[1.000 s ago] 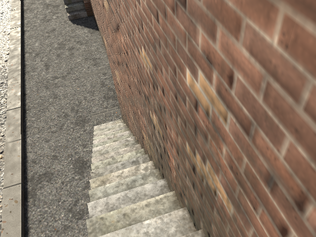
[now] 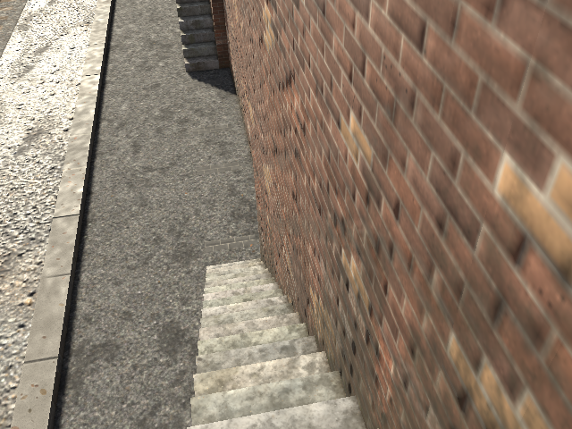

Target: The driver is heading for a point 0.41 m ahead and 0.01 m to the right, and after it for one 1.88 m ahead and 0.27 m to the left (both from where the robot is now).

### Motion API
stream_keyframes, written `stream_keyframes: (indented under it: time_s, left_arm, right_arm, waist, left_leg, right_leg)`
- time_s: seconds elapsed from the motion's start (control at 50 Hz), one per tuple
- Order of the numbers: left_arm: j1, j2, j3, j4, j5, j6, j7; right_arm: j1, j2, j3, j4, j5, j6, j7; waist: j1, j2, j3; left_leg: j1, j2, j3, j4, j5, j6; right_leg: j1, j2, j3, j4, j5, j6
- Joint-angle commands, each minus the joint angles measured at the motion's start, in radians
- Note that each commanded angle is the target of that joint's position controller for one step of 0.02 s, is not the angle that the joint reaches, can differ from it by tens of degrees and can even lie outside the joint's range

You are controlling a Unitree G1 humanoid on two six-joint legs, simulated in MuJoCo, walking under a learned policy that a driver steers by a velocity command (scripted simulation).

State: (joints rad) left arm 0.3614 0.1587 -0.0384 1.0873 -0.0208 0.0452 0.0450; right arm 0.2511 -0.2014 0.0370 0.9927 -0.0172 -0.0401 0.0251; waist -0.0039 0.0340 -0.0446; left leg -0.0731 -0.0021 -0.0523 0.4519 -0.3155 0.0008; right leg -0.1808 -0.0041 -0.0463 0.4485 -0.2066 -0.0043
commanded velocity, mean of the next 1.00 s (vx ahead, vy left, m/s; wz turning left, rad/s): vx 0.04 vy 0.00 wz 0.00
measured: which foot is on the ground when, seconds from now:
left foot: down 0.00-1.00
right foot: down 0.00-1.00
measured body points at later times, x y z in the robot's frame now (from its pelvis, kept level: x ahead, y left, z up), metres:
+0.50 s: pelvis -0.01 +0.02 +0.01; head -0.03 +0.03 +0.46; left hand -0.01 +0.27 -0.15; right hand +0.03 -0.21 -0.14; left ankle -0.04 +0.13 -0.74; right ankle +0.03 -0.12 -0.74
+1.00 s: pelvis +0.02 +0.02 +0.00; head +0.00 +0.01 +0.45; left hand -0.02 +0.28 -0.15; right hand +0.06 -0.22 -0.15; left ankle -0.04 +0.13 -0.74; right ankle +0.03 -0.11 -0.74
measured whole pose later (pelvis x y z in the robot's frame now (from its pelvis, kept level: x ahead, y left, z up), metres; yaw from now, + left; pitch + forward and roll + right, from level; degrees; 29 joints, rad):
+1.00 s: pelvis +0.02 +0.02 +0.00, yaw +2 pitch -2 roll +2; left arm 0.39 0.23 -0.01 1.10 0.00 0.02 0.04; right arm 0.36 -0.22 -0.02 0.93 -0.04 -0.05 0.05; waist -0.01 -0.01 -0.04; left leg -0.06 -0.09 -0.07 0.40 -0.31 0.06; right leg -0.22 -0.09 -0.03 0.54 -0.29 0.00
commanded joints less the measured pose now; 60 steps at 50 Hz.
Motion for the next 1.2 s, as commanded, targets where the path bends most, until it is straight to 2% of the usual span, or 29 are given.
stream_keyframes:
  time_s: [0.02, 0.16, 0.26, 0.28, 0.3, 0.36, 0.42, 0.46, 0.48, 0.5, 0.66, 0.7, 0.74, 0.8, 0.84, 0.88, 0.9, 0.94, 0.98, 1.0, 1.02, 1.04, 1.06, 1.08, 1.12, 1.14, 1.16, 1.18, 1.2]
  left_arm:
    - [0.016, 0.116, 0.022, -0.01, -0.002, -0.016, -0.005]
    - [0.034, 0.124, 0.033, 0.005, -0.001, -0.022, -0.004]
    - [0.044, 0.134, 0.042, 0.016, 0.002, -0.014, -0.002]
    - [0.025, 0.132, 0.044, 0.012, -0.006, -0.013, -0.005]
    - [0.015, 0.156, 0.052, 0.001, -0.006, -0.013, -0.007]
    - [0.017, 0.149, 0.056, 0.003, -0.002, -0.01, -0.009]
    - [0.001, 0.141, 0.051, 0.001, -0.004, 0.006, -0.01]
    - [0.008, 0.13, 0.041, 0.005, 0.008, 0.014, 0.002]
    - [0.003, 0.136, 0.042, 0.002, 0.008, 0.014, 0.003]
    - [0.033, 0.133, 0.038, 0.018, 0.004, 0.015, 0.002]
    - [-0.005, 0.135, 0.031, 0.01, -0.001, 0.007, 0.002]
    - [0.006, 0.163, 0.047, 0.016, 0.005, 0.023, -0.013]
    - [0.016, 0.142, 0.046, 0.021, 0.012, 0.022, -0.02]
    - [0.058, 0.121, 0.043, 0.032, 0.019, 0.013, -0.02]
    - [0.053, 0.114, 0.039, 0.028, 0.019, 0.01, -0.019]
    - [0.043, 0.124, 0.04, 0.019, 0.017, 0.001, -0.016]
    - [0.021, 0.139, 0.042, -0.002, 0.009, -0.019, -0.01]
    - [-0.005, 0.164, 0.047, -0.022, 0.016, -0.036, -0.007]
    - [-0.011, 0.154, 0.041, -0.037, 0.027, -0.043, 0.002]
    - [-0.004, 0.182, 0.053, -0.044, 0.034, -0.043, 0.0]
    - [-0.016, 0.195, 0.065, -0.051, 0.019, -0.057, -0.007]
    - [-0.006, 0.21, 0.074, -0.058, 0.011, -0.071, -0.008]
    - [0.016, 0.202, 0.078, -0.052, 0.016, -0.08, -0.012]
    - [0.006, 0.213, 0.084, -0.06, 0.011, -0.087, -0.014]
    - [0.126, 0.222, 0.091, -0.026, 0.004, -0.088, -0.003]
    - [0.203, 0.254, 0.104, -0.007, 0.007, -0.084, 0.005]
    - [0.258, 0.282, 0.113, -0.001, 0.006, -0.081, 0.006]
    - [0.286, 0.267, 0.115, -0.001, 0.013, -0.076, 0.001]
    - [0.315, 0.289, 0.126, 0.006, 0.026, -0.078, -0.003]
  right_arm:
    - [0.121, -0.077, -0.016, 0.0, -0.002, 0.007, 0.009]
    - [0.093, -0.072, -0.018, -0.028, -0.005, -0.018, 0.012]
    - [0.108, -0.072, -0.016, -0.037, -0.007, -0.03, 0.015]
    - [0.083, -0.081, -0.018, -0.041, -0.007, -0.036, 0.007]
    - [0.087, -0.083, -0.013, -0.042, -0.01, -0.04, 0.008]
    - [0.097, -0.083, -0.01, -0.042, -0.009, -0.046, 0.008]
    - [0.094, -0.078, -0.008, -0.058, -0.01, -0.04, 0.012]
    - [0.099, -0.087, -0.015, -0.06, -0.012, -0.045, 0.025]
    - [0.098, -0.085, -0.015, -0.063, -0.011, -0.046, 0.026]
    - [0.12, -0.081, -0.017, -0.057, -0.022, -0.045, 0.03]
    - [0.108, -0.086, -0.023, -0.074, -0.014, -0.033, 0.026]
    - [0.132, -0.113, -0.038, -0.065, -0.01, -0.024, 0.023]
    - [0.102, -0.103, -0.038, -0.075, -0.011, -0.024, 0.02]
    - [0.094, -0.097, -0.039, -0.075, -0.014, -0.038, 0.021]
    - [0.087, -0.098, -0.04, -0.077, -0.017, -0.038, 0.02]
    - [0.08, -0.137, -0.057, -0.093, -0.019, -0.031, 0.021]
    - [0.079, -0.145, -0.062, -0.109, -0.019, -0.026, 0.017]
    - [0.138, -0.172, -0.084, -0.102, -0.024, -0.019, 0.016]
    - [0.14, -0.177, -0.098, -0.1, -0.022, -0.015, 0.021]
    - [0.16, -0.177, -0.103, -0.096, -0.023, -0.011, 0.018]
    - [0.155, -0.172, -0.105, -0.11, -0.029, -0.009, 0.006]
    - [0.139, -0.158, -0.101, -0.117, -0.022, -0.01, 0.0]
    - [0.142, -0.156, -0.101, -0.122, -0.019, -0.011, -0.004]
    - [0.144, -0.157, -0.103, -0.129, -0.031, -0.007, -0.015]
    - [0.152, -0.13, -0.104, -0.149, -0.035, 0.012, -0.023]
    - [0.107, -0.1, -0.096, -0.169, -0.034, 0.014, -0.027]
    - [0.062, -0.091, -0.093, -0.196, -0.026, 0.007, -0.029]
    - [-0.008, -0.116, -0.09, -0.202, -0.024, -0.008, -0.016]
    - [-0.059, -0.11, -0.091, -0.213, -0.028, -0.011, -0.003]
  waist:
    - [-0.03, -0.114, 0.124]
    - [-0.002, -0.069, 0.08]
    - [0.013, -0.054, 0.097]
    - [0.013, -0.026, 0.099]
    - [0.016, -0.025, 0.102]
    - [0.019, -0.029, 0.111]
    - [0.016, -0.026, 0.115]
    - [0.012, -0.023, 0.133]
    - [0.011, -0.021, 0.132]
    - [0.009, -0.039, 0.134]
    - [-0.011, -0.005, 0.117]
    - [-0.026, 0.042, 0.132]
    - [-0.015, 0.043, 0.139]
    - [0.001, 0.033, 0.13]
    - [-0.001, 0.037, 0.114]
    - [-0.009, 0.053, 0.121]
    - [-0.007, 0.036, 0.138]
    - [-0.038, 0.05, 0.157]
    - [-0.029, 0.042, 0.184]
    - [-0.031, 0.04, 0.201]
    - [-0.021, 0.021, 0.203]
    - [-0.012, 0.017, 0.201]
    - [-0.007, -0.003, 0.194]
    - [-0.003, -0.041, 0.155]
    - [0.034, -0.184, 0.124]
    - [0.063, -0.233, 0.123]
    - [0.086, -0.263, 0.143]
    - [0.13, -0.189, 0.178]
    - [0.142, -0.178, 0.226]
  left_leg:
    - [-0.028, 0.081, -0.083, -0.118, 0.014, 0.031]
    - [-0.07, 0.088, -0.086, -0.149, 0.063, 0.033]
    - [-0.12, 0.089, -0.094, -0.166, 0.075, 0.033]
    - [-0.122, 0.093, -0.098, -0.18, 0.098, 0.034]
    - [-0.128, 0.099, -0.102, -0.182, 0.118, 0.034]
    - [-0.141, 0.101, -0.107, -0.191, 0.13, 0.036]
    - [-0.159, 0.103, -0.114, -0.192, 0.148, 0.033]
    - [-0.174, 0.1, -0.128, -0.197, 0.139, 0.039]
    - [-0.176, 0.102, -0.133, -0.2, 0.14, 0.04]
    - [-0.171, 0.118, -0.143, -0.207, 0.163, 0.039]
    - [-0.114, 0.123, -0.154, -0.221, 0.269, 0.033]
    - [-0.137, 0.128, -0.199, -0.266, 0.153, 0.051]
    - [-0.176, 0.133, -0.214, -0.286, 0.098, 0.065]
    - [-0.204, 0.126, -0.194, -0.271, 0.154, 0.072]
    - [-0.199, 0.111, -0.199, -0.293, 0.012, 0.085]
    - [-0.18, 0.106, -0.22, -0.296, -0.17, 0.114]
    - [-0.137, 0.104, -0.209, -0.273, -0.176, 0.126]
    - [-0.085, 0.126, -0.245, -0.253, -0.274, 0.169]
    - [-0.085, 0.154, -0.27, -0.224, -0.265, 0.195]
    - [-0.075, 0.154, -0.268, -0.187, -0.254, 0.2]
    - [-0.042, 0.152, -0.261, -0.135, -0.122, 0.203]
    - [-0.044, 0.117, -0.229, -0.077, -0.021, 0.186]
    - [-0.058, 0.074, -0.183, -0.007, 0.043, 0.168]
    - [-0.065, 0.036, -0.149, 0.065, 0.095, 0.144]
    - [-0.206, -0.053, -0.043, 0.245, 0.036, 0.08]
    - [-0.404, -0.1, 0.024, 0.395, -0.137, 0.041]
    - [-0.571, -0.096, 0.054, 0.482, -0.291, 0.026]
    - [-0.72, -0.052, 0.02, 0.589, -0.42, 0.023]
    - [-0.821, -0.013, 0.013, 0.632, -0.394, 0.013]
  right_leg:
    - [-0.027, -0.119, 0.177, -0.216, 0.157, 0.038]
    - [0.059, -0.13, 0.153, -0.217, 0.18, 0.033]
    - [0.084, -0.134, 0.139, -0.208, 0.168, 0.031]
    - [0.09, -0.136, 0.143, -0.203, 0.146, 0.017]
    - [0.091, -0.14, 0.139, -0.202, 0.145, 0.014]
    - [0.095, -0.141, 0.134, -0.2, 0.141, 0.018]
    - [0.089, -0.141, 0.126, -0.189, 0.126, 0.021]
    - [0.067, -0.134, 0.119, -0.186, 0.096, 0.029]
    - [0.064, -0.133, 0.117, -0.185, 0.093, 0.03]
    - [0.069, -0.14, 0.118, -0.215, 0.074, 0.031]
    - [0.057, -0.144, 0.107, -0.222, 0.078, 0.04]
    - [0.043, -0.117, 0.093, -0.196, 0.039, 0.04]
    - [0.052, -0.12, 0.088, -0.162, 0.041, 0.043]
    - [0.076, -0.12, 0.077, -0.106, 0.055, 0.043]
    - [0.073, -0.104, 0.06, -0.094, 0.021, 0.033]
    - [0.019, -0.074, 0.013, -0.019, -0.058, 0.014]
    - [-0.035, -0.078, -0.002, -0.003, -0.067, 0.01]
    - [-0.137, -0.073, -0.016, 0.079, -0.124, -0.003]
    - [-0.178, -0.086, -0.013, 0.122, -0.145, -0.026]
    - [-0.198, -0.083, -0.011, 0.124, -0.163, -0.031]
    - [-0.215, -0.08, -0.007, 0.109, -0.169, -0.04]
    - [-0.201, -0.068, -0.001, 0.083, -0.132, -0.042]
    - [-0.163, -0.062, 0.012, 0.067, -0.079, -0.053]
    - [-0.115, -0.059, 0.04, 0.082, 0.008, -0.061]
    - [0.032, -0.115, 0.155, 0.033, 0.174, -0.117]
    - [0.165, -0.2, 0.311, -0.021, 0.176, -0.177]
    - [0.226, -0.3, 0.455, -0.076, 0.186, -0.248]
    - [0.27, -0.375, 0.547, -0.119, 0.133, -0.306]
    - [0.278, -0.396, 0.547, -0.121, 0.101, -0.321]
